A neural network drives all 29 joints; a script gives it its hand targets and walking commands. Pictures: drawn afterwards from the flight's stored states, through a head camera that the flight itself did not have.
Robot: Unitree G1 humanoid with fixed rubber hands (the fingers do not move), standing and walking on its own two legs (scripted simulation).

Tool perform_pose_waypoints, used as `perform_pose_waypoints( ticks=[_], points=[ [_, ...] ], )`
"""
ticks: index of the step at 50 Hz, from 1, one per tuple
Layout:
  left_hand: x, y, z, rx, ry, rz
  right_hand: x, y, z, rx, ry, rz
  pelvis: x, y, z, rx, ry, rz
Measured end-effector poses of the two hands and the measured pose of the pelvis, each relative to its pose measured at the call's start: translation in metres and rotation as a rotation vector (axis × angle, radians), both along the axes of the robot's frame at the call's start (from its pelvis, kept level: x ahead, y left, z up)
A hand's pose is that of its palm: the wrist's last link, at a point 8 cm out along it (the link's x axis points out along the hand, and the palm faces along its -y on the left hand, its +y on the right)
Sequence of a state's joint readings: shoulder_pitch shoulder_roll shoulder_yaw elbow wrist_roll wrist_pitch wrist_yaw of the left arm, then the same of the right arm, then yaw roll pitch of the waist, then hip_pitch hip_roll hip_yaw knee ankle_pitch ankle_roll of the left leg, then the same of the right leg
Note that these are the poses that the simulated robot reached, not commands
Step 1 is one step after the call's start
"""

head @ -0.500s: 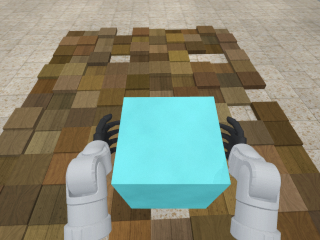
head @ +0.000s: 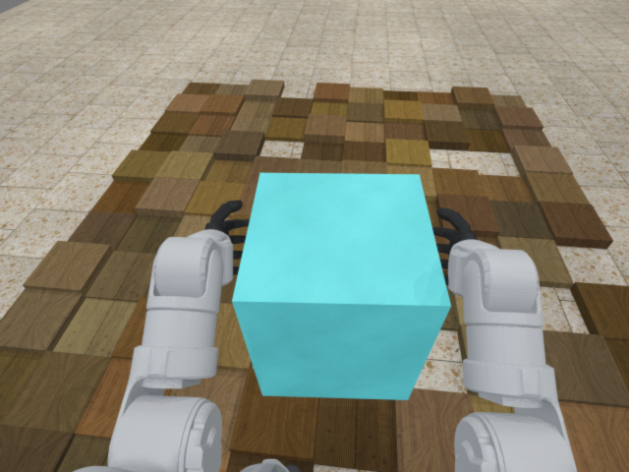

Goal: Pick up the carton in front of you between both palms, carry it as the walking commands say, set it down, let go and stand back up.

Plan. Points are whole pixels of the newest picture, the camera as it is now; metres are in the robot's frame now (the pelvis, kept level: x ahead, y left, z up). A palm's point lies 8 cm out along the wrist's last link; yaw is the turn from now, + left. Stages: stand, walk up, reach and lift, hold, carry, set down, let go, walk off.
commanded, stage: carry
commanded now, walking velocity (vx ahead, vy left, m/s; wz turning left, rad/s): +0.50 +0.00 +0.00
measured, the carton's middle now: (336, 290) +0.34 +0.01 +0.04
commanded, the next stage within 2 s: none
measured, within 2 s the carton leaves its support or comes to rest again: neither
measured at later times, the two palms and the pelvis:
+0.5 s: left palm (272, 114) +0.68 +0.15 +0.12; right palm (435, 121) +0.67 -0.15 +0.12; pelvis +0.32 +0.01 +0.00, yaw +1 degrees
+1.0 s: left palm (282, 53) +0.99 +0.17 +0.12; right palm (405, 58) +0.99 -0.13 +0.11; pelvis +0.63 +0.01 -0.01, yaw -1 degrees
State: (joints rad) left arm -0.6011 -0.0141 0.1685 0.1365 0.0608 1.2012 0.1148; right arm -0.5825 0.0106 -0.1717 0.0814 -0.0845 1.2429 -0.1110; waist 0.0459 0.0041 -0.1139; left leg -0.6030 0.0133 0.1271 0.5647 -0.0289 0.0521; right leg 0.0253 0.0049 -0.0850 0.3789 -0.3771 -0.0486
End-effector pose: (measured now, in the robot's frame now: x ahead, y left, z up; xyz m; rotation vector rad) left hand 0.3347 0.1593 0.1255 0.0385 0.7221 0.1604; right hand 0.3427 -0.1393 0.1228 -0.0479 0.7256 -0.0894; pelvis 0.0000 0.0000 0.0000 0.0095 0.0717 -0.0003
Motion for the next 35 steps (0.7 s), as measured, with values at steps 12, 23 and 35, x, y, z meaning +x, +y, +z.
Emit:
perform_pose_waypoints(
  ticks=[12, 23, 35],
  points=[
    [0.170, -0.007, -0.047, -0.061, 0.096, -0.091, 0.131, -0.006, -0.041, 0.000, 0.094, -0.147, 0.134, 0.030, 0.006, -0.021, 0.017, -0.016],
    [0.319, -0.011, -0.009, -0.080, -0.078, -0.038, 0.295, -0.011, 0.000, 0.033, -0.078, -0.128, 0.289, 0.016, 0.004, -0.020, 0.028, 0.003],
    [0.455, -0.001, -0.029, -0.013, 0.065, 0.062, 0.472, -0.001, -0.028, 0.019, 0.067, 0.032, 0.448, -0.016, -0.001, 0.014, 0.024, 0.024]
  ],
)
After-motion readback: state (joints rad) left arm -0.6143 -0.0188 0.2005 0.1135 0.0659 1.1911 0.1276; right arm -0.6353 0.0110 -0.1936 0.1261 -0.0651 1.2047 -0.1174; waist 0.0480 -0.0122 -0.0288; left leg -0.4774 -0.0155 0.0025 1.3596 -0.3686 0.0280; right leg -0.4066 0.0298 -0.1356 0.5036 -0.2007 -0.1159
